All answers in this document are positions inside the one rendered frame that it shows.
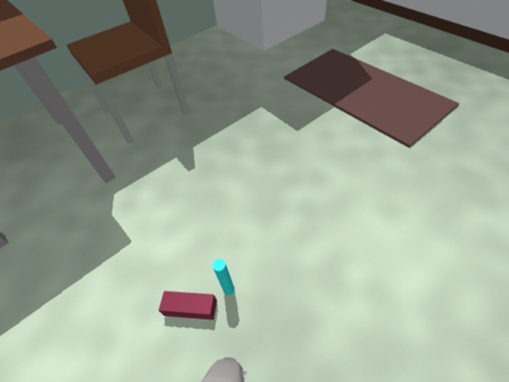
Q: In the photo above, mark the table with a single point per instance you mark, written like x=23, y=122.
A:
x=20, y=42

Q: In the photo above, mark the chair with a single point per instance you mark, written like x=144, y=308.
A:
x=108, y=54

